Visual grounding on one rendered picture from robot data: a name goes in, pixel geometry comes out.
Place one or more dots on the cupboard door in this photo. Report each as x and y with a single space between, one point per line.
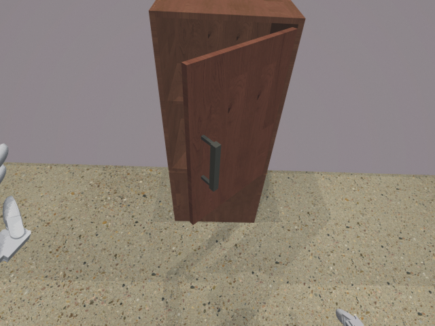
232 96

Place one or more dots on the right robot hand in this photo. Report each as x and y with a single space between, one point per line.
347 319

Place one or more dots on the handle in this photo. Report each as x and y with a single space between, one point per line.
215 153

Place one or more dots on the left robot hand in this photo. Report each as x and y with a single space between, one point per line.
15 235

